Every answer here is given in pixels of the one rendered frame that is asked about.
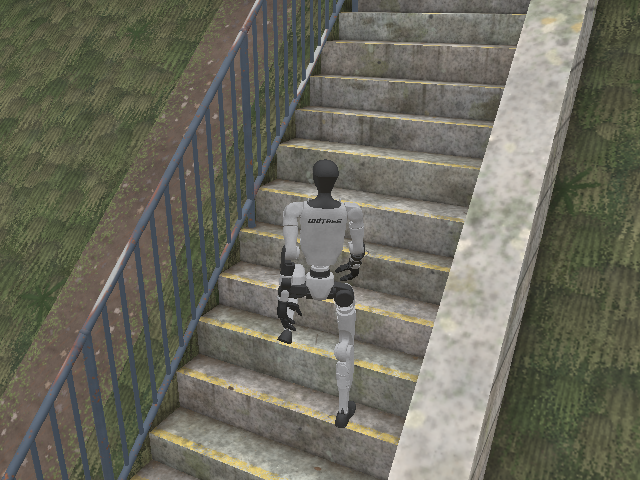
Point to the stairs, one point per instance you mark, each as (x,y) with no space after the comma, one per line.
(404,106)

